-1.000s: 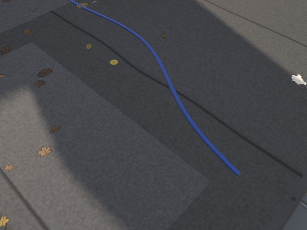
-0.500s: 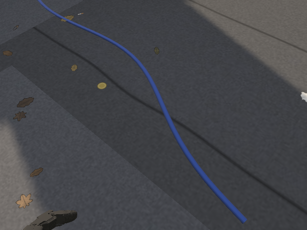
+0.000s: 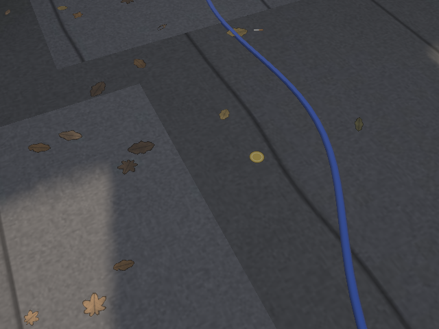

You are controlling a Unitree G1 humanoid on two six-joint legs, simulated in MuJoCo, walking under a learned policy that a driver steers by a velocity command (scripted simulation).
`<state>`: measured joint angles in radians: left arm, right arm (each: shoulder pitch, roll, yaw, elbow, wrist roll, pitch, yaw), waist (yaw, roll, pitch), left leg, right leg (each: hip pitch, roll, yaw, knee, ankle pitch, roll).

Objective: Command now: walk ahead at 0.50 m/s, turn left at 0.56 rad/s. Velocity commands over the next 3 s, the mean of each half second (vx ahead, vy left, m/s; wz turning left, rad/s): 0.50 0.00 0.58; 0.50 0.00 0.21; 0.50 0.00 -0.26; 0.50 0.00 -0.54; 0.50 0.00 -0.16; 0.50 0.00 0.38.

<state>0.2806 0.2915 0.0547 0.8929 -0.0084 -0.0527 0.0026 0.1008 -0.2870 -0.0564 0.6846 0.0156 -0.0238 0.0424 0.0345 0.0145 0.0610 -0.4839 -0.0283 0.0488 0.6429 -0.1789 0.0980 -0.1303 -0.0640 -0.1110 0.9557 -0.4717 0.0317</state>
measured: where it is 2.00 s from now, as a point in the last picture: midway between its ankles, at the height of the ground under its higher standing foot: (174, 157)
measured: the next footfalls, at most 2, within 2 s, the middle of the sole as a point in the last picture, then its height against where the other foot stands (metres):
right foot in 0.40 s outside the picture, level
left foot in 0.90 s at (157, 275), level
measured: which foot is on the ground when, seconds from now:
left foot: down 0.00-0.40, up 0.42-0.88, down 0.90-1.00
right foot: up 0.00-0.38, down 0.40-0.92, up 0.94-1.00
